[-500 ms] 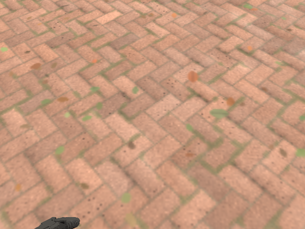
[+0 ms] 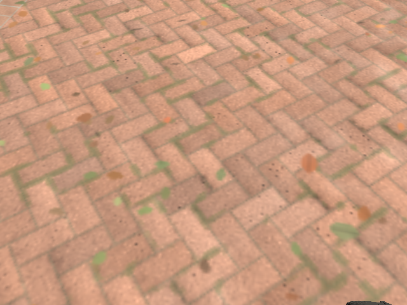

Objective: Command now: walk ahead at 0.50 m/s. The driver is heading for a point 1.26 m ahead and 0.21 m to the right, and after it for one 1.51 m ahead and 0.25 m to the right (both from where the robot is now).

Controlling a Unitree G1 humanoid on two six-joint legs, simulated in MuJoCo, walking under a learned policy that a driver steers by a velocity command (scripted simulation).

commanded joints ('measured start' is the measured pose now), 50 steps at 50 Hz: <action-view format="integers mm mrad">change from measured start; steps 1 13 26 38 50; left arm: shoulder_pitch -32 -170 -436 -177 23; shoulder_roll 160 73 87 98 146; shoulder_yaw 30 19 6 14 27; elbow -42 -127 -229 -121 -31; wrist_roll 0 8 -5 23 2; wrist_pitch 11 -7 -33 -46 -17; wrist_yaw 8 8 -47 -34 4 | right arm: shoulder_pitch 169 239 390 285 -82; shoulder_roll -172 -148 -186 -81 -64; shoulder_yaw -61 -43 -57 -40 -21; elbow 1 58 137 67 -58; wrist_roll -1 -24 0 -2 2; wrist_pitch -16 -27 20 9 -5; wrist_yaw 0 -22 -51 -48 -9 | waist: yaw -161 -70 -109 -90 2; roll -104 27 43 -110 -83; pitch -88 -1 48 -29 74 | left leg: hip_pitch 280 381 640 -45 -117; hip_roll -53 167 211 98 31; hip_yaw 44 -182 -74 -66 -13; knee -26 -389 -269 584 36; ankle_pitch -64 -24 179 -251 71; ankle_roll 57 194 120 -8 -26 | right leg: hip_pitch -41 -750 -688 -279 -86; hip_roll -245 -198 -104 -262 -268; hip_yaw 68 111 51 261 113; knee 260 748 280 -86 -79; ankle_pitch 797 189 303 280 375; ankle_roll -119 -5 -53 -224 -184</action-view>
